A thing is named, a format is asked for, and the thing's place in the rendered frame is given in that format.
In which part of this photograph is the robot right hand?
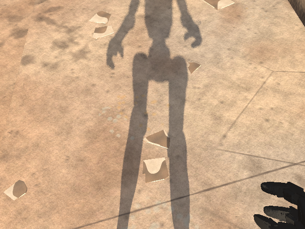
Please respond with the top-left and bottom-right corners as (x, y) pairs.
(254, 181), (305, 229)

